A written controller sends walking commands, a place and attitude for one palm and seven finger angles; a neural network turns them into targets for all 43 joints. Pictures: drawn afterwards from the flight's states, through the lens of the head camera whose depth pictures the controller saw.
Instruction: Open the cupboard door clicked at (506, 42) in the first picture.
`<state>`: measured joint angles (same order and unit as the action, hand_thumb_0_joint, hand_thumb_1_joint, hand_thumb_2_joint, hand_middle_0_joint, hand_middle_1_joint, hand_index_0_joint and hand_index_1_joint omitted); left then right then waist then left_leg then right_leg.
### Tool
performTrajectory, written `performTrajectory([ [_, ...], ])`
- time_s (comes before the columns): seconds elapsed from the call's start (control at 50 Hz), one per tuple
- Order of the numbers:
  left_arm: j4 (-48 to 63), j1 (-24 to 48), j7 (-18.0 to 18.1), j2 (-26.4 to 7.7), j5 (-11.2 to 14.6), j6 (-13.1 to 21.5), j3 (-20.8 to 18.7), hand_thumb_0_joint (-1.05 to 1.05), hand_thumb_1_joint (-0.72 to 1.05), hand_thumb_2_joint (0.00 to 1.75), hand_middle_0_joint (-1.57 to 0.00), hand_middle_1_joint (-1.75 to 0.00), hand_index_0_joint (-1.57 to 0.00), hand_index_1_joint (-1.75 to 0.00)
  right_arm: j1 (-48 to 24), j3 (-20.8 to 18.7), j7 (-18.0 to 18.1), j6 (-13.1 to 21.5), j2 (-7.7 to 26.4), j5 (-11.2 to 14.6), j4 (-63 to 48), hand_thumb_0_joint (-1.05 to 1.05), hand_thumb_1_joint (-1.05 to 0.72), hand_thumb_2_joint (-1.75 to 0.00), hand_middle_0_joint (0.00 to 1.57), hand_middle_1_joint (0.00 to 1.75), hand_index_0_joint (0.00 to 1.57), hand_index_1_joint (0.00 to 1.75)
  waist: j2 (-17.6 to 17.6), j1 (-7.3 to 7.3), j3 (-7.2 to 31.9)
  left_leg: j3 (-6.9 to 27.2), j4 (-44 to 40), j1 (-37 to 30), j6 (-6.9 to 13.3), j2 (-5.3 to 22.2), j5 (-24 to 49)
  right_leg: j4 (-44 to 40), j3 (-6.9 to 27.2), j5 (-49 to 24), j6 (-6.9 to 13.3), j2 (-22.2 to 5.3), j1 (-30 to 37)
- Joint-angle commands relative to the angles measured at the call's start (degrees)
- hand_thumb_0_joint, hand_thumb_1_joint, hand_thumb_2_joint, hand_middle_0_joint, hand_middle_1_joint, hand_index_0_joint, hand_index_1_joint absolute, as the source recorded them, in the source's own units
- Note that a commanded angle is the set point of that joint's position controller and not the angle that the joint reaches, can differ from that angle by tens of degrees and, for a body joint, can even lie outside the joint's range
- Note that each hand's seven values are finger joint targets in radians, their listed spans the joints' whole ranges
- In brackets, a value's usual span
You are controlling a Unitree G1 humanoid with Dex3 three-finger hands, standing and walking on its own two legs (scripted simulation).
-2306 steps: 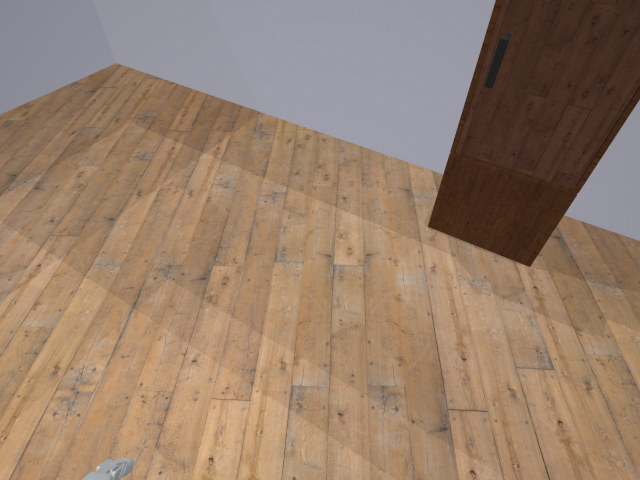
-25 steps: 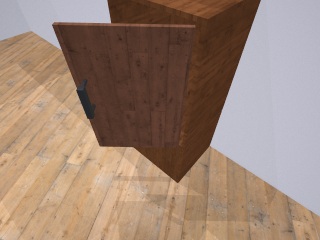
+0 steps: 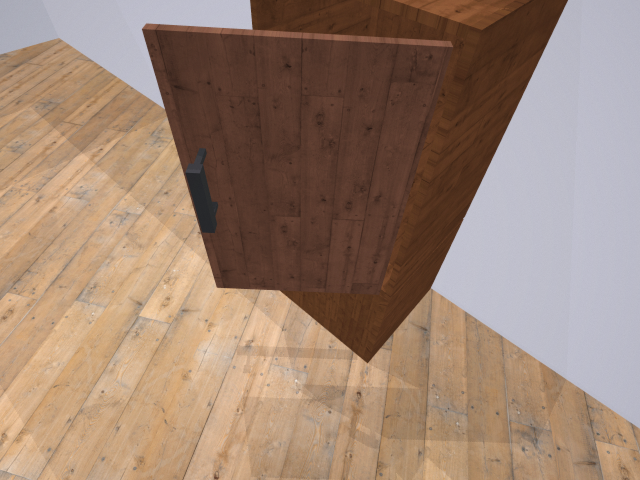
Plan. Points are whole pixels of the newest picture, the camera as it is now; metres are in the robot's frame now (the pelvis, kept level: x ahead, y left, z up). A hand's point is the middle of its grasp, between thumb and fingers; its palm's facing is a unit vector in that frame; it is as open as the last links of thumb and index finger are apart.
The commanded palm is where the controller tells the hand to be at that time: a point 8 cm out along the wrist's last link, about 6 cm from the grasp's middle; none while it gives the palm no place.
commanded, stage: come to a stop and stand still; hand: left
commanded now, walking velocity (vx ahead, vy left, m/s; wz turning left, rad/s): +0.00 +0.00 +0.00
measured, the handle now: (205, 191) +0.54 +0.24 +0.02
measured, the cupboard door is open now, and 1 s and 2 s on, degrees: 40 40 40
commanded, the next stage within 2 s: look again from close up in 1.28 s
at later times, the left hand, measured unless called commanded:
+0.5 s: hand out of the picture +0.02 +0.20 -0.15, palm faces +0.01 -0.98 -0.18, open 7.3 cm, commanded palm none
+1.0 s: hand out of the picture +0.02 +0.21 -0.16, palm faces -0.01 -0.98 -0.20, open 7.4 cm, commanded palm none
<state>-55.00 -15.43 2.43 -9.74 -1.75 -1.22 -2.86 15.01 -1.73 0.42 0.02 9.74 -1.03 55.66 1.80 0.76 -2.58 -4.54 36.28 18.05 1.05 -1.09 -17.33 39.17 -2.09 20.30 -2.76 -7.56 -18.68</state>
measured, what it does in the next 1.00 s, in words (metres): steps on the spot: right foot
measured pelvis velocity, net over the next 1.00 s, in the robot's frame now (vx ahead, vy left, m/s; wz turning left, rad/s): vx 0.02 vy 0.04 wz -0.03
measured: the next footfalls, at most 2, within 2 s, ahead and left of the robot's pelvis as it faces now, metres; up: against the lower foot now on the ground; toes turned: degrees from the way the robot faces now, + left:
right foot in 0.24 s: +0.06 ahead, -0.07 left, +0.00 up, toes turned -1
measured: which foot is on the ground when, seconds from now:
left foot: down 0.00-1.00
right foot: down 0.00-0.00, up 0.02-0.22, down 0.24-1.00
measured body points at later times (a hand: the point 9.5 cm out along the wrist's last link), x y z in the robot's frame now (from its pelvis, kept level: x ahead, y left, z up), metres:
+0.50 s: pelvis +0.00 +0.03 +0.02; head +0.01 +0.04 +0.47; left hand +0.02 +0.25 -0.14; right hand -0.01 -0.18 -0.14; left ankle +0.02 +0.09 -0.72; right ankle -0.01 -0.09 -0.72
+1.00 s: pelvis +0.02 +0.04 +0.02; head +0.04 +0.04 +0.47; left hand +0.02 +0.26 -0.14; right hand +0.03 -0.19 -0.14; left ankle +0.02 +0.09 -0.72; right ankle -0.01 -0.09 -0.72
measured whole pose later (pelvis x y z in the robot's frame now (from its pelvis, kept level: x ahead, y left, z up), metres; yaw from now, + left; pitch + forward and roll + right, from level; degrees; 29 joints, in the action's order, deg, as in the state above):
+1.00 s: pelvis +0.02 +0.04 +0.02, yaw -2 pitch +0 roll +0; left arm -62.9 -17.4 2.5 -8.2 -0.8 0.9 1.0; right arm 15.7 1.2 1.3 2.1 10.1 -0.9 62.6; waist -0.7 0.3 -1.5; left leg -7.3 24.7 10.8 6.1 -4.1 -14.2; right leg 27.4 -2.2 16.9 -1.2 -2.4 -10.1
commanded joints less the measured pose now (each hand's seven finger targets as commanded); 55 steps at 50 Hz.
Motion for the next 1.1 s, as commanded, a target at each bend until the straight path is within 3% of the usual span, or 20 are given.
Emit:
performTrajectory([
  [0.0, 4.6, -1.0, -0.5, -3.9, 0.8, -0.2, -0.9, 0.0, 0.9, 0.9, -0.2, -0.3, -0.2, -0.3, 5.0, -1.7, 0.6, 0.6, 8.9, -0.9, -2.1, 0.0, -0.9, -0.9, 0.2, 0.3, 0.2, 0.3, -13.0, -1.44, -2.1, 22.5, -24.1, 1.8, 9.5, 18.7, -1.5, 13.9, 2.2, 10.1, 3.5, 3.8, -7.0],
  [0.02, 3.1, -0.9, -0.6, -2.7, 0.4, -0.1, -0.6, 0.0, 0.9, 0.9, -0.2, -0.3, -0.2, -0.3, 2.2, -1.3, 0.7, 1.0, 7.0, -1.0, -2.5, 0.0, -0.9, -0.9, 0.2, 0.3, 0.2, 0.3, -11.1, -0.53, -1.9, 22.0, -24.6, 3.0, 9.3, 16.8, -1.6, 14.9, 2.2, 7.5, 3.8, 3.4, -5.7],
  [0.06, 1.5, -2.2, -1.1, -1.5, 0.1, 0.3, 0.0, 0.0, 0.9, 0.9, -0.2, -0.3, -0.2, -0.3, 0.4, -0.8, 0.9, 1.4, 6.3, -0.9, -2.5, 0.0, -0.9, -0.9, 0.2, 0.3, 0.2, 0.3, -5.4, 0.28, -2.0, 17.6, -22.3, 1.5, 9.1, 15.6, 7.8, 11.5, 1.5, 4.6, 3.6, 3.5, -3.8],
  [0.12, 0.5, -2.3, -1.0, -0.1, 0.6, 1.0, 0.8, 0.0, 0.9, 0.9, -0.2, -0.3, -0.2, -0.3, 2.8, -0.4, 1.4, 2.0, 5.7, -0.6, -0.5, 0.0, -0.9, -0.9, 0.2, 0.3, 0.2, 0.3, -5.5, -0.38, 2.8, 12.4, -17.8, -8.6, 9.0, 13.5, 28.3, 0.1, -0.1, 2.2, 2.7, 4.2, -0.7],
  [0.16, -0.2, -2.8, -0.7, -0.7, 0.8, 1.5, 0.9, 0.0, 0.9, 0.9, -0.2, -0.3, -0.2, -0.3, 3.8, -0.3, 1.7, 2.0, 5.2, -0.1, 0.7, 0.0, -0.9, -0.9, 0.2, 0.3, 0.2, 0.3, -5.6, -0.3, 4.2, 11.0, -15.2, -11.0, 8.0, 12.8, 33.4, -8.6, -0.1, -2.2, 2.7, 4.5, 3.5],
  [0.2, -1.5, -4.3, -0.4, -2.2, 0.8, 2.0, 0.9, 0.0, 0.9, 0.9, -0.2, -0.3, -0.2, -0.3, 3.4, 0.2, 1.6, 2.0, 4.3, 0.4, 1.3, 0.0, -0.9, -0.9, 0.2, 0.3, 0.2, 0.3, -2.9, 0.28, 4.9, 10.1, -14.1, -7.1, 4.7, 10.3, 24.2, -16.3, 3.6, -10.8, 3.5, 2.8, 10.1],
  [0.24, -2.2, -4.2, -0.4, -3.4, 0.9, 2.3, 1.4, 0.0, 0.9, 0.9, -0.2, -0.3, -0.2, -0.3, 3.1, 0.6, 1.3, 1.9, 3.3, 0.5, 1.7, 0.0, -0.9, -0.9, 0.2, 0.3, 0.2, 0.3, -1.5, -0.52, 2.5, 8.4, -16.2, -4.3, 2.0, 7.1, 11.7, -17.1, 7.2, -14.1, 6.0, -1.0, 9.7],
  [0.28, -2.8, -3.1, -0.4, -3.0, 0.9, 2.4, 1.6, 0.0, 0.9, 0.9, -0.2, -0.3, -0.2, -0.3, 3.1, 0.7, 1.2, 1.5, 3.5, 0.2, 3.0, 0.0, -0.9, -0.9, 0.2, 0.3, 0.2, 0.3, 2.6, -0.97, 1.5, 8.6, -17.2, -5.7, 1.7, 7.3, 10.9, -16.4, 6.3, -13.9, 6.0, 0.3, 8.0],
  [0.3, -3.1, -2.9, -0.4, -2.5, 1.0, 2.4, 1.8, 0.0, 0.9, 0.9, -0.2, -0.3, -0.2, -0.3, 3.7, 0.7, 1.1, 1.5, 4.0, 0.2, 3.5, 0.0, -0.9, -0.9, 0.2, 0.3, 0.2, 0.3, 2.7, -1.18, 1.6, 8.4, -17.6, -6.5, 1.8, 7.5, 10.7, -16.7, 5.7, -13.0, 5.7, 0.5, 7.7],
  [0.46, -5.3, -5.0, -0.2, -2.4, 0.8, 2.1, 2.3, 0.0, 0.9, 0.9, -0.2, -0.3, -0.2, -0.3, 4.6, 1.3, 1.2, 1.8, 4.0, 0.3, 6.6, 0.0, -0.9, -0.9, 0.2, 0.3, 0.2, 0.3, -1.8, -0.64, -1.3, 10.2, -22.7, -6.0, 2.0, 8.4, 5.6, -17.7, 3.8, -9.9, 4.8, 1.4, 7.6],
  [0.48, -7.0, -8.3, 2.0, -4.7, 0.2, 2.9, 3.0, 0.0, 0.9, 0.9, -0.2, -0.3, -0.2, -0.3, -0.9, 1.3, 0.8, 2.0, 7.2, 0.9, 1.7, 0.0, -0.9, -0.9, 0.2, 0.3, 0.2, 0.3, 1.4, 1.28, -4.6, 7.1, -11.3, -2.4, 0.9, 8.6, 13.4, -18.2, 4.6, -14.6, 4.1, 0.3, 4.9],
  [0.5, -4.2, -5.0, 1.4, -6.1, 0.8, 3.0, 2.8, 0.0, 0.9, 0.9, -0.2, -0.3, -0.2, -0.3, 2.2, 1.4, 0.3, 1.1, 5.2, 0.3, 0.7, 0.0, -0.9, -0.9, 0.2, 0.3, 0.2, 0.3, -0.8, -1.62, -1.5, 7.2, -13.1, -3.3, 0.2, 5.8, -2.0, -19.1, 6.9, 3.6, 6.1, -1.1, 2.7],
  [0.52, -3.2, -3.6, 0.8, -5.9, 0.6, 2.8, 2.5, 0.0, 0.9, 0.9, -0.2, -0.3, -0.2, -0.3, 3.3, 1.2, 0.2, 1.1, 5.1, -0.1, 1.4, 0.0, -0.9, -0.9, 0.2, 0.3, 0.2, 0.3, -4.9, -2.11, -3.4, 8.2, -14.8, -1.8, 0.7, 5.7, -4.9, -17.2, 6.2, 6.5, 6.6, 0.1, 0.1],
  [0.54, -3.3, -4.8, 0.5, -5.6, 0.7, 2.8, 2.8, 0.0, 0.9, 0.9, -0.2, -0.3, -0.2, -0.3, 4.5, 1.3, 0.2, 1.1, 5.3, -0.2, 1.6, 0.0, -0.9, -0.9, 0.2, 0.3, 0.2, 0.3, -7.5, -2.04, -1.9, 9.8, -16.4, -0.5, 1.4, 6.5, -8.1, -15.7, 4.6, 5.8, 6.6, 1.8, 1.4],
  [0.56, -3.3, -5.6, 0.3, -5.4, 0.6, 3.0, 2.9, 0.0, 0.9, 0.9, -0.2, -0.3, -0.2, -0.3, 4.0, 1.5, 0.1, 1.4, 4.9, -0.3, 1.4, 0.0, -0.9, -0.9, 0.2, 0.3, 0.2, 0.3, -11.9, -1.28, -0.6, 10.3, -17.5, 0.1, 2.0, 6.6, -6.4, -14.0, 3.4, 0.7, 6.6, 2.4, 3.7],
  [0.6, -4.0, -6.7, 0.0, -4.5, 0.7, 3.0, 3.1, 0.0, 0.9, 0.9, -0.2, -0.3, -0.2, -0.3, 3.8, 1.5, 0.3, 1.6, 5.1, 0.0, 1.0, 0.0, -0.9, -0.9, 0.2, 0.3, 0.2, 0.3, -8.9, -0.84, 0.9, 11.7, -19.2, 0.0, 2.7, 7.4, -5.9, -12.8, 2.5, -2.3, 6.2, 3.3, 6.3],
  [0.64, -4.6, -6.3, 0.0, -3.2, 0.7, 3.0, 3.5, 0.0, 0.9, 0.9, -0.2, -0.3, -0.2, -0.3, 4.1, 1.4, 0.4, 1.8, 5.4, 0.2, 1.1, 0.0, -0.9, -0.9, 0.2, 0.3, 0.2, 0.3, -3.0, -0.9, -0.6, 12.0, -19.6, -0.3, 3.1, 7.8, -5.3, -13.4, 2.8, -3.1, 5.8, 3.3, 5.6],
  [0.7, -5.1, -5.9, 0.1, -2.8, 0.8, 3.1, 3.6, 0.0, 0.9, 0.9, -0.2, -0.3, -0.2, -0.3, 4.8, 1.5, 0.5, 2.1, 5.7, 0.3, 1.9, 0.0, -0.9, -0.9, 0.2, 0.3, 0.2, 0.3, 0.4, -1.11, -2.4, 11.3, -19.6, -1.5, 3.1, 7.7, -1.1, -14.2, 3.7, -4.9, 5.6, 2.7, 4.8],
  [0.98, -6.4, -5.1, 0.3, -4.9, 1.0, 2.9, 3.0, 0.0, 0.9, 0.9, -0.2, -0.3, -0.2, -0.3, 3.6, 1.8, 1.2, 2.9, 6.3, 0.4, 5.6, 0.0, -0.9, -0.9, 0.2, 0.3, 0.2, 0.3, -1.0, -0.88, 0.6, 7.9, -16.7, -8.9, 2.8, 7.3, 17.6, -15.0, 4.5, -13.5, 4.9, 1.3, 7.5],
  [1.08, -6.6, -4.5, 0.4, -5.1, 1.0, 2.7, 2.9, 0.0, 0.9, 0.9, -0.2, -0.3, -0.2, -0.3, 2.9, 1.8, 1.4, 2.8, 6.1, 0.3, 6.5, 0.0, -0.9, -0.9, 0.2, 0.3, 0.2, 0.3, -1.5, -0.6, 0.1, 7.3, -16.3, -9.6, 2.7, 7.5, 19.8, -15.4, 4.4, -14.7, 4.7, 1.2, 8.0],
])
